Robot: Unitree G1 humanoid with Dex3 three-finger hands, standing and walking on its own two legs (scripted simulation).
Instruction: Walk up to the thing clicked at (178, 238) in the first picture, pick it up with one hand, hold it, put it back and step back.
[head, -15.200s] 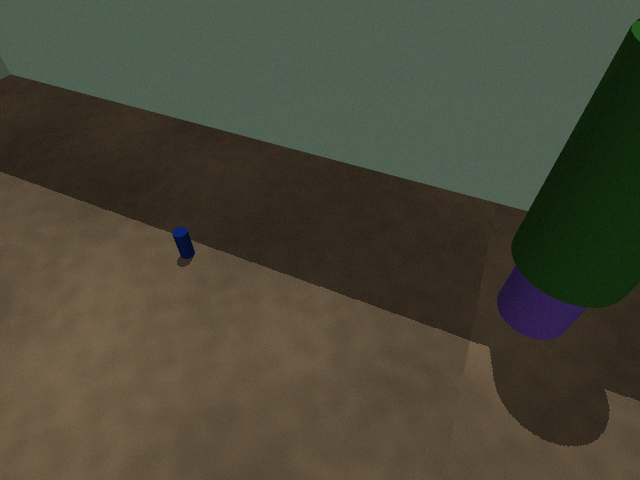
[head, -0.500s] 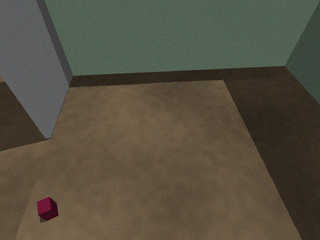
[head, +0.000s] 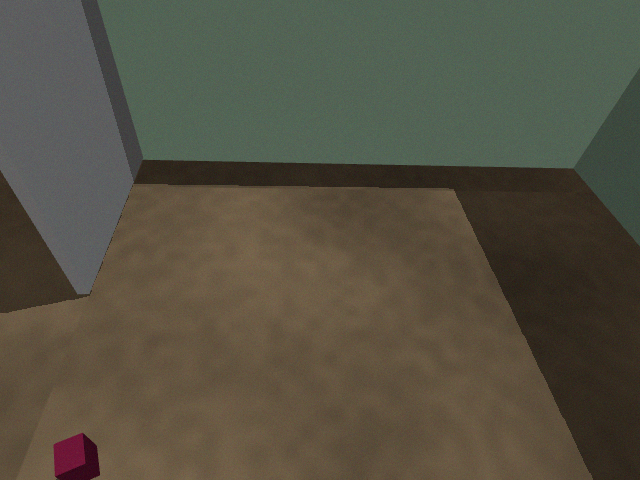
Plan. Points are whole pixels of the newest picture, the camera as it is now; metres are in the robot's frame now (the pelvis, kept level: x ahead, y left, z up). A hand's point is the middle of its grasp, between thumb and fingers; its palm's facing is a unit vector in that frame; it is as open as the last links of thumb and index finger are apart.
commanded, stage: walk up
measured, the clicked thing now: out of the picture -0.24 -0.80 -0.70
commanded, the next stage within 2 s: none
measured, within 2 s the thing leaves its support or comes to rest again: neither
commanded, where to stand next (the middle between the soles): +1.03 -0.05 m, yaw +0 degrees
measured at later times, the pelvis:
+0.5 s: pelvis +0.24 -0.05 +0.01, yaw -1 degrees
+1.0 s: pelvis +0.48 -0.02 +0.01, yaw -2 degrees
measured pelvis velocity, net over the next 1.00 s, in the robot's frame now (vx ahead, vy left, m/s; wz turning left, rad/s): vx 0.48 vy -0.02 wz -0.03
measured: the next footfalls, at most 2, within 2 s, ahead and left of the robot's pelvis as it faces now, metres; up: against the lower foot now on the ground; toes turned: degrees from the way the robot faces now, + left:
right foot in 0.28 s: +0.29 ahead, -0.16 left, +0.00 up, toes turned -6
left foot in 0.70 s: +0.51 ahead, +0.10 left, +0.00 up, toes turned +5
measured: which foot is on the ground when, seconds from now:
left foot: down 0.00-0.32, up 0.34-0.68, down 0.70-1.00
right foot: up 0.00-0.26, down 0.28-0.72, up 0.74-1.00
